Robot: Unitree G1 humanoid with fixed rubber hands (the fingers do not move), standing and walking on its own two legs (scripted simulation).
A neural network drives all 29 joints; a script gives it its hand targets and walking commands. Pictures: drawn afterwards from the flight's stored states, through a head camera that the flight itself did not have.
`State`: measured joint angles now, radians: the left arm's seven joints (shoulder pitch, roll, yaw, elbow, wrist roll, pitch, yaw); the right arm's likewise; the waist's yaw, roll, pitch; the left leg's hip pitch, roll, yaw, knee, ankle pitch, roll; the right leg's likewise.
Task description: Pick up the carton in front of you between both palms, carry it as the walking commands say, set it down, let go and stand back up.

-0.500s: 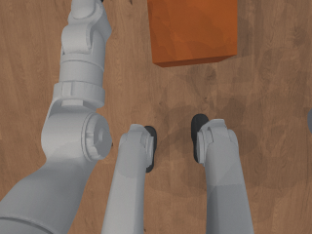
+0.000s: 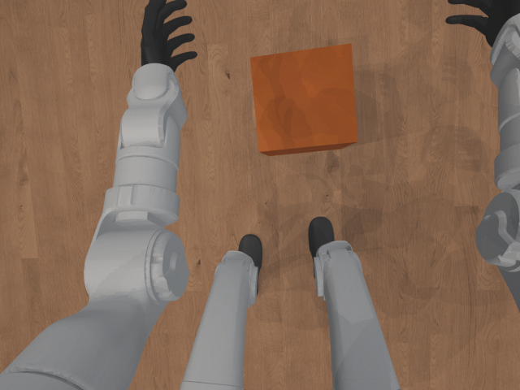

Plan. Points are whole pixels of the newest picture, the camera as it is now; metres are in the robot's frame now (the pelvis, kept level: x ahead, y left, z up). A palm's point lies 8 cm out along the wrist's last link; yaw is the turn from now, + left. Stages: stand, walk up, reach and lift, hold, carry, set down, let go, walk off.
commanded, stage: let go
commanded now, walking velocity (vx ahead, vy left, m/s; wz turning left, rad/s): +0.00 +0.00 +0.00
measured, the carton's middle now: (302, 110) +0.53 -0.06 -0.52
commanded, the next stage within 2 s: stand in 1.28 s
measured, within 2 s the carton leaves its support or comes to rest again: neither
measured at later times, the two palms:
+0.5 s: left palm (75, 190) +0.38 +0.19 -0.01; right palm out of the picture +0.36 -0.26 -0.01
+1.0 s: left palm out of the picture +0.28 +0.25 +0.06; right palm out of the picture +0.25 -0.21 +0.06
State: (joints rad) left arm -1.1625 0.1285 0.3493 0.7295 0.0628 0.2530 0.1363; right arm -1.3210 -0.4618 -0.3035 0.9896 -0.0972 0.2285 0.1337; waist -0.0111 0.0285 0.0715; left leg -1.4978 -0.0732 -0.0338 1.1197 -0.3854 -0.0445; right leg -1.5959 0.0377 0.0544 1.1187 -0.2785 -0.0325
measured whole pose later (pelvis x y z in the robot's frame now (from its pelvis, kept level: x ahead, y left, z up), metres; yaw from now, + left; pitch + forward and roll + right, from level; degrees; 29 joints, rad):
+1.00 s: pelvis +0.10 +0.03 +0.13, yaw -3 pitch +0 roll -1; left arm 0.22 0.21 0.03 0.44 -0.01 0.06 -0.05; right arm 0.22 -0.21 -0.06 0.45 -0.02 0.07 0.07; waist 0.00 0.02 0.05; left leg -0.11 -0.03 -0.07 0.43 -0.31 0.03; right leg -0.18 0.03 0.05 0.40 -0.22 0.00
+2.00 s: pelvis +0.12 +0.01 +0.13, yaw -1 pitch +1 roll +0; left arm 0.13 0.33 0.05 0.85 0.04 0.00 0.02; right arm 0.20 -0.33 -0.04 0.76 -0.04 0.00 -0.03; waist 0.00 -0.01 0.00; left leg -0.13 -0.03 -0.08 0.45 -0.34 0.00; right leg -0.21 0.02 0.00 0.48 -0.29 -0.02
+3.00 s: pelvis +0.08 +0.01 +0.13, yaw +0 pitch -2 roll +0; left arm 0.10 0.37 0.04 1.03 0.02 -0.01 0.01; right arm 0.16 -0.38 -0.01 0.95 -0.02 -0.01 -0.02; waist 0.01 -0.01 0.04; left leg -0.07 -0.02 -0.08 0.36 -0.24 0.00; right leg -0.14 0.02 0.00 0.36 -0.19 -0.02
